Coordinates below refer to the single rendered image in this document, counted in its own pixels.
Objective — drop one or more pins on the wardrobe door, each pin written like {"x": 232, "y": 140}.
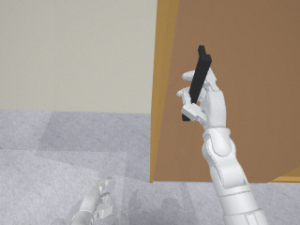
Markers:
{"x": 293, "y": 173}
{"x": 255, "y": 51}

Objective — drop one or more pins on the robot right hand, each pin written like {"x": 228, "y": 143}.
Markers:
{"x": 212, "y": 102}

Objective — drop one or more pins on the left robot forearm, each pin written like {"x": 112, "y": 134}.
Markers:
{"x": 82, "y": 218}

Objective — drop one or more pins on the handle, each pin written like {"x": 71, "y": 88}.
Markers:
{"x": 203, "y": 65}

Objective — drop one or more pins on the robot left hand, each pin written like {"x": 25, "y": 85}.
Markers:
{"x": 93, "y": 202}

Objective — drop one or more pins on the right robot forearm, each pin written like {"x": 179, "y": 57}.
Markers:
{"x": 231, "y": 185}

